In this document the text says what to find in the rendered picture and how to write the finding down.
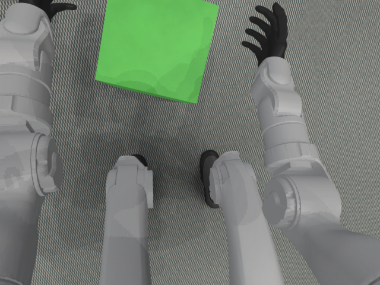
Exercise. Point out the right robot hand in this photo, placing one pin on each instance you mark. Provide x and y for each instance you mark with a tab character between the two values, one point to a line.
274	44

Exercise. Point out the right robot shin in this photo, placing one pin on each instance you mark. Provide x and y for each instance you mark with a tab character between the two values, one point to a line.
233	155

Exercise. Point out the right robot forearm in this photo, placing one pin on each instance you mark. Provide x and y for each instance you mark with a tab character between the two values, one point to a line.
279	111

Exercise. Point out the carton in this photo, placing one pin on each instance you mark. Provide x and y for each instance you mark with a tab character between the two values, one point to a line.
156	47

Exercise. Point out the robot left thigh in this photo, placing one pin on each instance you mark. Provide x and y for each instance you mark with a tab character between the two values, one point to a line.
125	255

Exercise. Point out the left robot hand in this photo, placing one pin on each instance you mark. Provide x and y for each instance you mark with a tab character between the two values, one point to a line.
48	8

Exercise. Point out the right robot upper arm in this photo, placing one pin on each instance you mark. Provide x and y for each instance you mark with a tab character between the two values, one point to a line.
307	209

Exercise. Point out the left robot forearm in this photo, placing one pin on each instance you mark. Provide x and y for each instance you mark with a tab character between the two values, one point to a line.
26	53

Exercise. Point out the left robot upper arm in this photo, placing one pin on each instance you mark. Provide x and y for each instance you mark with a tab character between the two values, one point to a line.
30	168

